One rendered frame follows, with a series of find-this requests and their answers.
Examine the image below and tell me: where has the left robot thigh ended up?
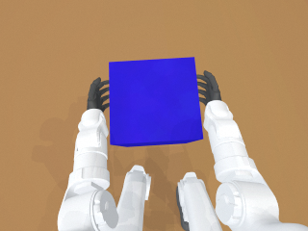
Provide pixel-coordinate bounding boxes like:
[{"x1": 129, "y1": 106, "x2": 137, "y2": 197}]
[{"x1": 114, "y1": 169, "x2": 151, "y2": 231}]

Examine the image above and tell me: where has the robot left upper arm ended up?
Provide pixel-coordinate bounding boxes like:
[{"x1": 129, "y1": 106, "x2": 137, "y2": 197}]
[{"x1": 58, "y1": 189, "x2": 119, "y2": 231}]

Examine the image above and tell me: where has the right robot forearm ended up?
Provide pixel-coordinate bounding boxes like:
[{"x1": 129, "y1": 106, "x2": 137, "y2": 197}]
[{"x1": 203, "y1": 100, "x2": 279, "y2": 214}]

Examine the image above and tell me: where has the left robot forearm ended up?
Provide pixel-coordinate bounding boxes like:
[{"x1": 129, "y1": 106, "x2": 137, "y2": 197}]
[{"x1": 57, "y1": 109, "x2": 110, "y2": 231}]

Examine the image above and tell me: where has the carton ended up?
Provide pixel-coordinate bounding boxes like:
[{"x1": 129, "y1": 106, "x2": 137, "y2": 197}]
[{"x1": 109, "y1": 57, "x2": 203, "y2": 147}]

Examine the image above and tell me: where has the left robot hand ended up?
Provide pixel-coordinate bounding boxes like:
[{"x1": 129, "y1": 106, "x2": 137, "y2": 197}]
[{"x1": 87, "y1": 77, "x2": 110, "y2": 113}]

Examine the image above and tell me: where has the robot right upper arm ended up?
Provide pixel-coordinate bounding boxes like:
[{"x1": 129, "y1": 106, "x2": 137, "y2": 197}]
[{"x1": 215, "y1": 180, "x2": 308, "y2": 231}]

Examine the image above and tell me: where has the right robot shin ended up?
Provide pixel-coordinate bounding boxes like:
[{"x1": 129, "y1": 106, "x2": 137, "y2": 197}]
[{"x1": 181, "y1": 172, "x2": 206, "y2": 221}]

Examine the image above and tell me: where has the right robot hand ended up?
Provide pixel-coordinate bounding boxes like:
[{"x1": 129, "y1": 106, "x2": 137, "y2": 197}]
[{"x1": 196, "y1": 70, "x2": 222, "y2": 106}]

